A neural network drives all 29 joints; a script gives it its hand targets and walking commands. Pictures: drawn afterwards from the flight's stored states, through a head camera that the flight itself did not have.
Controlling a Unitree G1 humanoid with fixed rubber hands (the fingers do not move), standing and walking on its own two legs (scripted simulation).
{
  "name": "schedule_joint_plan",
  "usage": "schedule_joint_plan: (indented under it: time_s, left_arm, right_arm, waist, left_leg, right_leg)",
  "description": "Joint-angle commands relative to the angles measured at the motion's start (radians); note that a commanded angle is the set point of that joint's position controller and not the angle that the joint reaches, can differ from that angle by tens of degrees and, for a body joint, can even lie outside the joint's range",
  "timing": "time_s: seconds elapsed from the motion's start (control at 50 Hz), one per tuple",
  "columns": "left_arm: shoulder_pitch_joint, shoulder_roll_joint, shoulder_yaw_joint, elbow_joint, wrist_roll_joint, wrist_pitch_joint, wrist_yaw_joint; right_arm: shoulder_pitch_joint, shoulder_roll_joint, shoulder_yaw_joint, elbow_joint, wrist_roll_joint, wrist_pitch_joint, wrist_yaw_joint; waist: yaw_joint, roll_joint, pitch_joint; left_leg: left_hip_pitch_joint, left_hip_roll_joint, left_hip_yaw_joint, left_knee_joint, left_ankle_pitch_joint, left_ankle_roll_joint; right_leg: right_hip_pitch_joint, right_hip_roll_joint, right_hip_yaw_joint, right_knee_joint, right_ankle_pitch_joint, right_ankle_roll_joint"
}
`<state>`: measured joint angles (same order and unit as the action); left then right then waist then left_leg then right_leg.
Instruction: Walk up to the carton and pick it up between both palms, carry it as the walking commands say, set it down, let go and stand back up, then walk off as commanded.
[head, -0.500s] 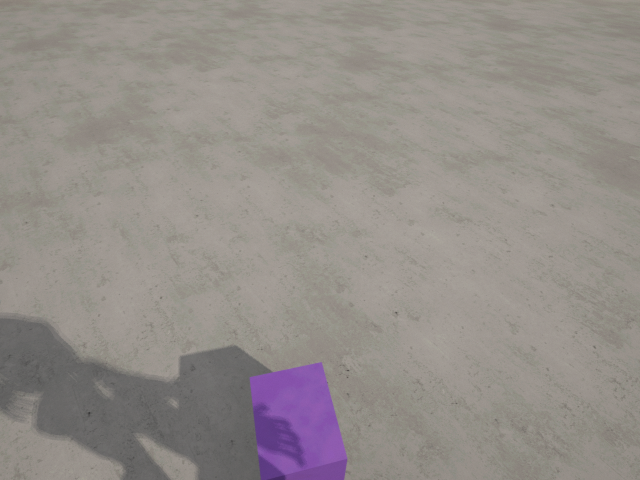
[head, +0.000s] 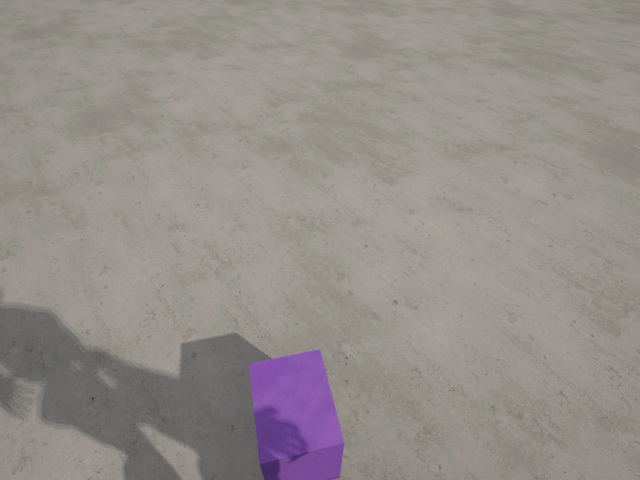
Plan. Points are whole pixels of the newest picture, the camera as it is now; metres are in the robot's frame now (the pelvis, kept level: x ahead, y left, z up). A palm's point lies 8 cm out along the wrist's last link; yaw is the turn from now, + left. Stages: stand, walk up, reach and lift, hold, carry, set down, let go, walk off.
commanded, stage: stand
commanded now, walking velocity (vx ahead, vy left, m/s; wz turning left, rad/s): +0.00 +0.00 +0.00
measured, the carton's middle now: (295, 421) +0.46 +0.07 -0.64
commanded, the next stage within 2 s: walk off in 0.32 s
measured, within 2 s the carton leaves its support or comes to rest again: neither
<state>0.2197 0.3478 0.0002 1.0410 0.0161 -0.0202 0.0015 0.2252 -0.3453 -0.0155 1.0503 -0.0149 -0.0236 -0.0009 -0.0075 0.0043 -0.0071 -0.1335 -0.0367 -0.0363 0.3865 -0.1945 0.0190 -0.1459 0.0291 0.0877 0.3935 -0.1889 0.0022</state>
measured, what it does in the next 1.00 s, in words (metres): lifts its right foot, turning left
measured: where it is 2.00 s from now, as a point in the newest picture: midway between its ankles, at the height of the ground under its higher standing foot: outside the picture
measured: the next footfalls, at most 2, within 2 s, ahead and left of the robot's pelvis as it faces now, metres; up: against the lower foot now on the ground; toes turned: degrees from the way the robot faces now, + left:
right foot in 1.38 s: +0.09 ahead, -0.06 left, +0.00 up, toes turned +35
left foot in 1.82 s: -0.05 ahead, +0.16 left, +0.00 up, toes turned +55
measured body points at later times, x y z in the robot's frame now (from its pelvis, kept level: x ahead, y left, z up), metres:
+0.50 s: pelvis +0.00 +0.00 +0.00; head -0.01 -0.01 +0.45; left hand +0.07 +0.30 -0.12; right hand +0.07 -0.31 -0.13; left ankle +0.01 +0.11 -0.74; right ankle +0.02 -0.12 -0.74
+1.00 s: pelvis -0.01 +0.04 -0.02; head +0.00 +0.08 +0.43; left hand -0.01 +0.33 -0.17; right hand +0.09 -0.20 -0.15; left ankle -0.02 +0.12 -0.74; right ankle +0.01 -0.12 -0.69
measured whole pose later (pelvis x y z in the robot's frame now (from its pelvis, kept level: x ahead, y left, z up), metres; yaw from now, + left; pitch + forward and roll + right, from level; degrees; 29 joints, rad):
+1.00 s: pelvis -0.01 +0.04 -0.02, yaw +17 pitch +0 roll -2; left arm 0.16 0.28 0.04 0.97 0.02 0.08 0.03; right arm 0.32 -0.23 -0.03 0.92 -0.02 0.02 0.00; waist -0.02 -0.03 0.04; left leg -0.34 -0.04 -0.02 0.68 -0.34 0.06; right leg -0.44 -0.04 0.01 1.05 -0.51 0.06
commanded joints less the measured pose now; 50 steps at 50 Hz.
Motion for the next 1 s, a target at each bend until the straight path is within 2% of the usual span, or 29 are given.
schedule_joint_plan:
  time_s: [0.0,0.04,0.06,0.14,0.2,0.24,0.42,0.48,0.5,0.52,0.54,0.58,0.6,0.64,0.68,0.7,0.72,0.74,0.76,0.78,0.82,0.84,0.86,0.88,0.9,0.92,0.94,0.96,0.98]
  left_arm:
    - [-0.050,0.193,0.041,-0.059,0.000,-0.020,0.011]
    - [-0.055,0.200,0.041,-0.056,-0.003,-0.020,0.010]
    - [-0.057,0.202,0.042,-0.053,-0.004,-0.021,0.008]
    - [-0.065,0.197,0.037,-0.046,-0.005,-0.021,0.009]
    - [-0.070,0.202,0.038,-0.039,-0.006,-0.020,0.011]
    - [-0.073,0.198,0.037,-0.036,-0.003,-0.021,0.010]
    - [-0.090,0.209,0.035,-0.021,-0.007,-0.022,0.010]
    - [-0.098,0.200,0.033,-0.020,-0.006,-0.022,0.009]
    - [-0.098,0.201,0.032,-0.015,-0.009,-0.016,0.012]
    - [-0.099,0.194,0.026,-0.022,-0.010,-0.002,0.020]
    - [-0.063,0.097,0.008,-0.012,-0.017,0.019,0.019]
    - [-0.046,0.149,0.021,-0.025,-0.011,0.039,0.028]
    - [-0.047,0.165,0.030,-0.032,-0.010,0.044,0.035]
    - [-0.035,0.186,0.046,-0.038,-0.011,0.057,0.042]
    - [-0.023,0.203,0.061,-0.044,-0.011,0.062,0.048]
    - [-0.043,0.189,0.061,-0.055,-0.007,0.062,0.053]
    - [-0.066,0.178,0.060,-0.074,0.001,0.060,0.056]
    - [-0.067,0.148,0.055,-0.085,0.004,0.058,0.056]
    - [-0.085,0.141,0.055,-0.093,0.009,0.056,0.059]
    - [-0.109,0.146,0.058,-0.105,0.014,0.055,0.058]
    - [-0.122,0.161,0.067,-0.110,0.020,0.061,0.050]
    - [-0.108,0.166,0.073,-0.108,0.017,0.064,0.046]
    - [-0.093,0.149,0.077,-0.107,0.014,0.070,0.040]
    - [-0.035,0.098,0.075,-0.123,0.014,0.074,0.029]
    - [-0.086,0.034,0.060,-0.180,0.012,0.080,0.036]
    - [-0.099,0.035,0.060,-0.197,0.001,0.085,0.043]
    - [-0.134,0.044,0.065,-0.193,-0.004,0.084,0.042]
    - [-0.127,0.032,0.065,-0.185,-0.002,0.076,0.040]
    - [-0.124,0.034,0.069,-0.181,0.003,0.073,0.037]
  right_arm:
    - [-0.044,-0.196,-0.040,-0.059,0.004,-0.020,-0.010]
    - [-0.041,-0.197,-0.038,-0.057,0.003,-0.020,-0.009]
    - [-0.041,-0.196,-0.037,-0.051,0.003,-0.019,-0.009]
    - [-0.055,-0.197,-0.034,-0.049,0.007,-0.022,-0.011]
    - [-0.048,-0.203,-0.031,-0.044,0.007,-0.019,-0.010]
    - [-0.055,-0.204,-0.032,-0.044,0.008,-0.019,-0.009]
    - [-0.068,-0.193,-0.027,-0.038,0.008,-0.018,-0.010]
    - [-0.073,-0.200,-0.028,-0.034,0.009,-0.020,-0.011]
    - [-0.062,-0.198,-0.023,-0.035,0.012,-0.016,-0.011]
    - [-0.047,-0.184,-0.024,-0.042,0.016,-0.007,-0.007]
    - [-0.032,-0.105,-0.005,-0.037,0.024,0.013,-0.002]
    - [-0.028,-0.132,-0.017,-0.062,0.018,0.034,-0.002]
    - [-0.031,-0.143,-0.021,-0.077,0.016,0.036,-0.001]
    - [-0.019,-0.145,-0.026,-0.103,0.009,0.034,-0.003]
    - [0.000,-0.122,-0.026,-0.124,0.005,0.035,-0.005]
    - [0.020,-0.108,-0.027,-0.129,0.001,0.039,-0.006]
    - [0.027,-0.092,-0.031,-0.132,-0.004,0.042,-0.007]
    - [0.046,-0.076,-0.034,-0.131,-0.009,0.048,-0.010]
    - [0.063,-0.044,-0.031,-0.133,-0.011,0.050,-0.009]
    - [0.066,-0.028,-0.029,-0.137,-0.010,0.051,-0.009]
    - [0.081,-0.016,-0.038,-0.155,0.001,0.043,0.001]
    - [0.113,-0.009,-0.043,-0.148,0.002,0.042,0.003]
    - [0.143,-0.016,-0.048,-0.145,0.000,0.037,0.004]
    - [0.151,-0.116,-0.068,-0.164,-0.013,0.027,0.006]
    - [0.193,-0.212,-0.083,-0.177,-0.011,0.020,0.010]
    - [0.222,-0.205,-0.091,-0.179,-0.007,0.020,0.009]
    - [0.187,-0.157,-0.081,-0.177,-0.009,0.025,-0.005]
    - [0.135,-0.133,-0.082,-0.192,-0.008,0.030,-0.014]
    - [0.084,-0.112,-0.080,-0.209,-0.008,0.034,-0.020]
  waist:
    - [-0.001,-0.002,0.047]
    - [-0.001,-0.001,0.043]
    - [0.002,-0.022,0.040]
    - [-0.001,-0.001,0.039]
    - [0.001,0.003,0.026]
    - [0.000,-0.004,0.039]
    - [0.003,-0.015,0.023]
    - [0.003,-0.006,0.022]
    - [0.004,0.017,0.020]
    - [0.000,0.007,0.023]
    - [0.012,0.036,0.022]
    - [0.012,0.020,0.023]
    - [0.013,-0.023,0.013]
    - [0.011,-0.045,0.009]
    - [0.013,-0.113,0.000]
    - [0.008,-0.182,-0.003]
    - [0.010,-0.194,-0.001]
    - [0.005,-0.142,0.008]
    - [-0.006,-0.100,0.018]
    - [-0.013,-0.069,0.022]
    - [-0.015,-0.105,-0.001]
    - [-0.024,-0.107,-0.004]
    - [-0.030,-0.041,0.018]
    - [-0.021,0.235,0.012]
    - [-0.036,0.403,0.022]
    - [-0.041,0.286,-0.034]
    - [-0.034,0.193,0.029]
    - [-0.009,0.134,0.048]
    - [0.002,0.128,0.043]
  left_leg:
    - [-0.041,0.128,-0.135,-0.098,-0.037,0.019]
    - [-0.050,0.128,-0.132,-0.099,-0.038,0.020]
    - [-0.046,0.129,-0.138,-0.102,-0.041,0.019]
    - [-0.043,0.130,-0.131,-0.093,-0.002,0.019]
    - [-0.047,0.130,-0.135,-0.105,-0.035,0.021]
    - [-0.042,0.130,-0.134,-0.096,0.016,0.021]
    - [-0.023,0.135,-0.132,-0.093,0.040,0.020]
    - [-0.026,0.136,-0.132,-0.098,0.048,0.019]
    - [-0.043,0.132,-0.137,-0.103,0.057,0.024]
    - [-0.071,0.133,-0.152,-0.087,0.090,0.023]
    - [-0.100,0.124,-0.151,-0.071,0.119,0.012]
    - [-0.153,0.120,-0.152,-0.006,0.165,-0.009]
    - [-0.181,0.114,-0.152,0.028,0.149,-0.017]
    - [-0.255,0.101,-0.159,0.098,0.099,-0.021]
    - [-0.295,0.066,-0.117,0.237,0.025,-0.024]
    - [-0.292,0.039,-0.064,0.372,-0.130,-0.028]
    - [-0.305,0.045,-0.030,0.529,-0.316,-0.034]
    - [-0.325,0.071,-0.007,0.640,-0.373,-0.038]
    - [-0.331,0.107,-0.004,0.656,-0.372,-0.039]
    - [-0.316,0.129,-0.009,0.586,-0.349,-0.038]
    - [-0.218,0.093,0.053,0.403,-0.255,-0.041]
    - [-0.148,0.066,0.095,0.316,-0.164,-0.041]
    - [-0.096,0.064,0.055,0.173,-0.042,-0.037]
    - [-0.046,0.247,-0.275,-0.050,0.156,0.013]
    - [-0.059,0.432,-0.609,-0.099,0.529,0.150]
    - [-0.062,0.422,-0.638,-0.113,0.455,0.194]
    - [-0.106,0.374,-0.560,-0.101,0.248,0.187]
    - [-0.103,0.322,-0.477,-0.079,0.173,0.156]
    - [-0.115,0.272,-0.411,-0.067,0.194,0.134]
  right_leg:
    - [-0.049,-0.114,0.109,-0.094,-0.028,-0.039]
    - [-0.038,-0.121,0.116,-0.093,-0.022,-0.041]
    - [-0.038,-0.114,0.105,-0.096,-0.036,-0.037]
    - [-0.026,-0.121,0.107,-0.092,0.031,-0.038]
    - [-0.018,-0.118,0.107,-0.096,-0.017,-0.040]
    - [-0.024,-0.120,0.099,-0.094,0.027,-0.038]
    - [-0.014,-0.124,0.097,-0.102,0.034,-0.037]
    - [-0.002,-0.127,0.097,-0.094,0.056,-0.039]
    - [0.007,-0.127,0.084,-0.093,0.035,-0.035]
    - [0.019,-0.120,0.057,-0.068,0.017,-0.041]
    - [0.016,-0.111,0.041,-0.048,0.028,-0.028]
    - [0.021,-0.130,0.038,-0.026,0.026,-0.025]
    - [0.024,-0.147,0.047,-0.032,0.003,-0.030]
    - [0.040,-0.193,0.074,-0.040,-0.025,-0.065]
    - [0.034,-0.274,0.123,-0.089,-0.068,-0.114]
    - [-0.004,-0.351,0.167,-0.119,-0.026,-0.164]
    - [-0.039,-0.411,0.187,-0.121,0.053,-0.217]
    - [-0.058,-0.441,0.167,-0.102,0.137,-0.246]
    - [-0.073,-0.443,0.131,-0.080,0.158,-0.234]
    - [-0.077,-0.408,0.057,-0.037,0.185,-0.191]
    - [-0.080,-0.345,-0.035,0.055,0.216,-0.109]
    - [-0.120,-0.334,-0.066,0.112,0.164,-0.077]
    - [-0.179,-0.296,-0.126,0.227,0.040,-0.030]
    - [-0.307,-0.172,-0.226,0.526,-0.224,0.044]
    - [-0.476,-0.040,-0.132,0.670,-0.511,0.070]
    - [-0.441,-0.061,-0.029,0.755,-0.471,0.061]
    - [-0.470,-0.074,-0.005,0.776,-0.405,0.056]
    - [-0.474,-0.096,-0.010,0.761,-0.319,0.054]
    - [-0.442,-0.103,-0.024,0.740,-0.263,0.061]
